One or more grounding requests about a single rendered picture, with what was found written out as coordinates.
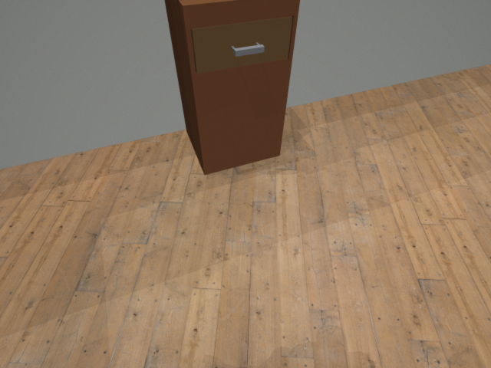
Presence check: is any cabinet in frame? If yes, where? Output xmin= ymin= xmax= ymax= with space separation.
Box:
xmin=165 ymin=0 xmax=300 ymax=175

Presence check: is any handle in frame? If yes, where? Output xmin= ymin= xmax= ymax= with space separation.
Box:
xmin=231 ymin=42 xmax=265 ymax=57

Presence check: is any drawer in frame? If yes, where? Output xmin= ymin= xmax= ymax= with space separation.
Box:
xmin=191 ymin=16 xmax=293 ymax=73

